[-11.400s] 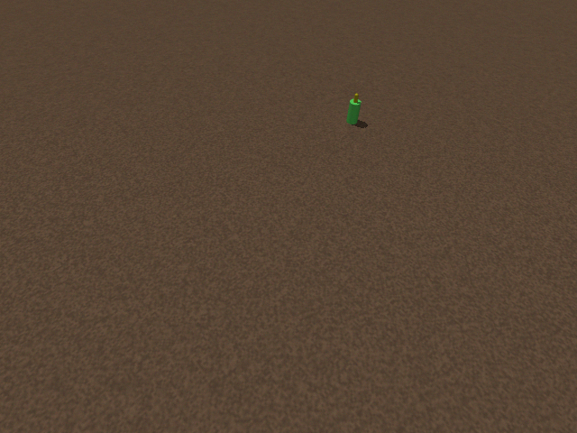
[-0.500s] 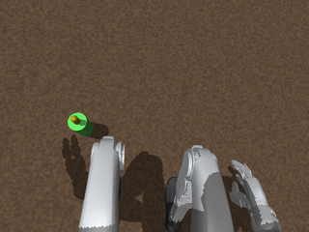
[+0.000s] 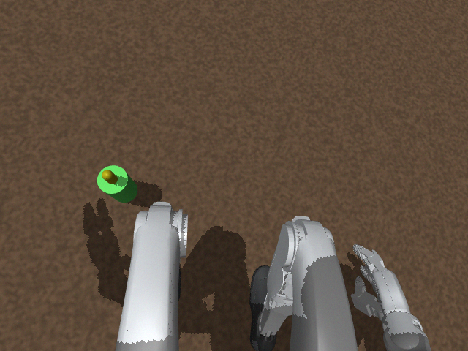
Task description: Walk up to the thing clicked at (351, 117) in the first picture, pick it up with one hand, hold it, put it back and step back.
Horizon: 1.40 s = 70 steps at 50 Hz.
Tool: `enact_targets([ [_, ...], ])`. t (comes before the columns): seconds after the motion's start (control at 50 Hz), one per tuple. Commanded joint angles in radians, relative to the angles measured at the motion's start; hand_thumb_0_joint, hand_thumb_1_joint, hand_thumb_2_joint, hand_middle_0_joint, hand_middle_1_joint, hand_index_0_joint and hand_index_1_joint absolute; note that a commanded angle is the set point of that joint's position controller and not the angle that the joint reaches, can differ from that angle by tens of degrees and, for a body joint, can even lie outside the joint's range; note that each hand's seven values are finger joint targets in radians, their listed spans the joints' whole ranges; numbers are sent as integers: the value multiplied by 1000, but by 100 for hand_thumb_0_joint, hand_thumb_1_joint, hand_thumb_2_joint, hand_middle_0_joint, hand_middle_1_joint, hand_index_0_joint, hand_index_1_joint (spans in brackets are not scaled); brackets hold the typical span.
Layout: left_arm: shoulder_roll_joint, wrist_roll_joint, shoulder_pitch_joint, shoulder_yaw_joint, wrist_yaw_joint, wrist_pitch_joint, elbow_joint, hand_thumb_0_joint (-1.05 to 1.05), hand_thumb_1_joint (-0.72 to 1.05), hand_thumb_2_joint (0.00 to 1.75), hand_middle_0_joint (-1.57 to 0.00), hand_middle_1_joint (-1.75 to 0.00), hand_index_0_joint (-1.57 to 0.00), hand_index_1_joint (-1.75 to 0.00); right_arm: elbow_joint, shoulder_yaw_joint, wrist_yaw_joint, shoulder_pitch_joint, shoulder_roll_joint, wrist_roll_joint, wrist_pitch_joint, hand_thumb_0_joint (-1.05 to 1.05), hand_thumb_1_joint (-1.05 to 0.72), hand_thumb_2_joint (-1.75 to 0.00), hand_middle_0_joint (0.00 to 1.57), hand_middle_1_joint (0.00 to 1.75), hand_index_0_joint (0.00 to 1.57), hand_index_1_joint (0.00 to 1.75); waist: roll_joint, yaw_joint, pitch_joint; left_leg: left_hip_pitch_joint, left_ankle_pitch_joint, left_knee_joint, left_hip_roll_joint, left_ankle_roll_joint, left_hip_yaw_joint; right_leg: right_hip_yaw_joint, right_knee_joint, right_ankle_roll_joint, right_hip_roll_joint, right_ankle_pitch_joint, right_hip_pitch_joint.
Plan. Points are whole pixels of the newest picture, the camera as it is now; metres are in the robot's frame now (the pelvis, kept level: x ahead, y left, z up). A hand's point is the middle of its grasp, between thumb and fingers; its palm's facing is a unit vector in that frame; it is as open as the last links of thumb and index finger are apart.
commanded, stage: go down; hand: left
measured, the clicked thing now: (116, 183) +0.38 +0.29 -0.31
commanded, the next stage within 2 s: none
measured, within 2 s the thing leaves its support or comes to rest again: neither
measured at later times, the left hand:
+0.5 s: hand out of the picture +0.27 +0.46 +0.00, palm faces +0.32 -0.94 -0.11, open 17.5 cm
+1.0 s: hand out of the picture +0.27 +0.47 -0.01, palm faces +0.33 -0.94 -0.09, open 17.4 cm
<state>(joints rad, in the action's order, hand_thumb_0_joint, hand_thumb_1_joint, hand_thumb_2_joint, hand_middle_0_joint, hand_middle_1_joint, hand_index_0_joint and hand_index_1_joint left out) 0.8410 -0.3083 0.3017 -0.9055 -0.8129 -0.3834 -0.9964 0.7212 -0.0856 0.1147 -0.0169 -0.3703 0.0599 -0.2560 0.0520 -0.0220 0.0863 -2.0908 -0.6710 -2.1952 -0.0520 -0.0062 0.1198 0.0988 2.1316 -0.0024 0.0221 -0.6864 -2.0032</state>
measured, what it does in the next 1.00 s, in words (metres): stands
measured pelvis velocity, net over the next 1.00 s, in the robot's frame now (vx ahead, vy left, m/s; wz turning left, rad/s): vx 0.00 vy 0.00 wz -0.01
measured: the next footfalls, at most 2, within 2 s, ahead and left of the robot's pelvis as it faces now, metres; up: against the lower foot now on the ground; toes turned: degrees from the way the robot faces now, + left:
none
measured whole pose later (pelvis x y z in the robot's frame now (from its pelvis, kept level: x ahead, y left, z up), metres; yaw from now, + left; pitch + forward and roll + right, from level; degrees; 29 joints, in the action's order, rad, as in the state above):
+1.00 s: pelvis +0.00 +0.00 -0.02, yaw -1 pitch +31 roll -8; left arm 0.92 -0.35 0.37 -0.96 -0.88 -0.41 -1.08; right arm 0.74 -0.11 0.10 -0.02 -0.38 0.06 -0.24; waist 0.06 -0.01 0.07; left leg -2.15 -0.68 -2.27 -0.05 0.00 0.13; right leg 0.10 2.20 0.01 0.02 -0.69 -2.05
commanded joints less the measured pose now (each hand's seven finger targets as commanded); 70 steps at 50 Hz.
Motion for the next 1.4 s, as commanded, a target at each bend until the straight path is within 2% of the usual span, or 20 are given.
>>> enact_targets([
  [0.0,433,-44,44,-105,-6,-55,160,0,-60,13,-3,-10,-3,-10,-56,84,16,-96,-232,-8,-26,0,-89,-90,20,30,20,30,-250,-63,605,487,121,311,11,19,-37,7,-181,-40,-49,106,235],
  [0.22,434,-55,82,-103,-11,-69,159,0,-61,12,-3,-10,-3,-10,-35,79,12,-99,-224,-7,-23,0,-89,-90,20,30,20,30,-215,-56,573,425,86,281,12,25,-48,1,-177,-38,-52,68,223],
  [0.28,463,-52,88,-114,-16,-74,162,0,-61,11,-7,-10,-4,-13,-40,81,13,-90,-233,-6,-22,0,-91,-91,20,30,20,30,-241,-61,575,441,77,287,9,24,-41,5,-162,-39,-53,67,203],
  [0.3,437,-52,68,-104,-19,-69,131,0,-59,12,-5,-10,-4,-11,-36,80,13,-97,-231,-7,-21,0,-89,-90,20,30,20,30,-228,-53,565,436,75,286,11,23,-39,9,-165,-37,-53,67,204],
  [0.4,496,-61,105,-130,-26,-72,156,0,-58,12,-5,-9,-4,-11,-36,75,12,-95,-232,-8,-19,0,-89,-90,20,30,20,30,-223,-62,580,415,58,274,12,26,-49,-2,-176,-35,-52,41,224],
  [0.42,482,-64,97,-125,-30,-71,135,0,-58,12,-5,-9,-4,-11,-33,74,10,-95,-234,-10,-21,0,-89,-90,20,30,20,30,-223,-57,571,414,58,276,11,26,-45,3,-169,-35,-53,43,215],
  [0.44,454,-66,77,-120,-32,-67,100,0,-57,11,-6,-9,-4,-10,-28,71,9,-103,-234,-9,-21,0,-90,-90,20,30,20,30,-214,-53,572,421,90,268,13,25,-43,8,-158,-38,-53,70,210],
  [0.46,492,-68,101,-132,-34,-70,121,0,-59,11,-6,-9,-4,-10,-30,70,9,-100,-231,-8,-19,0,-90,-90,20,30,20,30,-203,-59,586,405,99,255,14,26,-51,-3,-169,-36,-52,69,232],
  [0.56,479,-62,96,-127,-48,-65,88,0,-56,12,-5,-9,-3,-11,-35,71,8,-104,-242,-8,-17,0,-89,-90,20,30,20,30,-234,-52,592,451,150,256,13,20,-38,13,-140,-42,-52,118,204],
  [0.66,499,-64,134,-130,-52,-70,121,0,-54,13,-5,-9,-3,-11,-39,73,7,-103,-245,-8,-14,0,-89,-91,20,30,20,30,-247,-45,602,452,129,250,13,23,-41,11,-145,-39,-52,102,204],
  [0.76,539,-66,130,-158,-46,-71,116,0,-55,13,-5,-8,-3,-11,-36,68,6,-100,-244,-10,-9,0,-89,-91,20,30,20,30,-233,-62,601,437,131,250,14,23,-40,12,-140,-39,-53,99,210],
  [0.84,520,-66,137,-147,-51,-76,94,0,-53,14,-5,-9,-3,-11,-38,67,4,-93,-246,-8,-10,0,-89,-91,20,30,20,30,-244,-53,566,424,86,257,10,23,-33,15,-134,-39,-55,73,180],
  [0.88,527,-65,131,-144,-55,-74,93,0,-53,14,-4,-8,-2,-11,-45,67,5,-87,-245,-7,-9,0,-89,-91,20,30,20,30,-237,-56,576,418,96,247,14,24,-44,10,-146,-38,-55,75,194],
  [0.94,487,-75,117,-130,-64,-78,74,0,-53,14,-4,-8,-2,-10,-35,66,2,-100,-248,-7,-7,0,-90,-91,20,30,20,30,-233,-50,574,433,121,244,12,21,-37,17,-132,-39,-55,93,181],
  [1.0,527,-75,156,-145,-68,-92,111,0,-53,13,-4,-8,-3,-10,-36,66,4,-94,-258,-6,-8,0,-90,-91,20,30,20,30,-271,-49,590,464,123,249,7,15,-18,25,-107,-41,-54,100,153],
  [1.1,539,-81,173,-153,-65,-95,125,0,-55,13,-5,-8,-3,-11,-31,64,4,-101,-256,-5,-7,0,-90,-91,20,30,20,30,-266,-46,604,458,104,243,10,18,-26,18,-117,-39,-54,87,172],
  [1.14,504,-83,156,-134,-70,-93,84,0,-55,13,-5,-8,-3,-10,-28,61,5,-96,-254,-5,-7,0,-90,-91,20,30,20,30,-260,-38,580,443,103,238,12,19,-28,20,-112,-40,-55,86,156],
  [1.26,536,-83,141,-149,-69,-89,114,0,-53,14,-4,-7,-2,-10,-50,58,1,-79,-260,-8,0,0,-90,-91,20,30,20,30,-272,-56,575,430,73,249,12,19,-26,28,-109,-37,-55,68,160],
  [1.28,550,-88,131,-170,-67,-88,99,0,-54,12,-5,-7,-2,-9,-43,56,-1,-84,-258,-9,-2,0,-90,-91,20,30,20,30,-255,-66,582,423,90,242,14,19,-29,24,-110,-38,-55,73,175],
  [1.38,513,-111,117,-157,-77,-106,80,0,-53,14,-4,-7,-2,-10,-41,52,0,-72,-255,-7,-3,0,-90,-91,20,30,20,30,-227,-54,568,393,113,208,18,24,-46,14,-121,-36,-58,81,184],
])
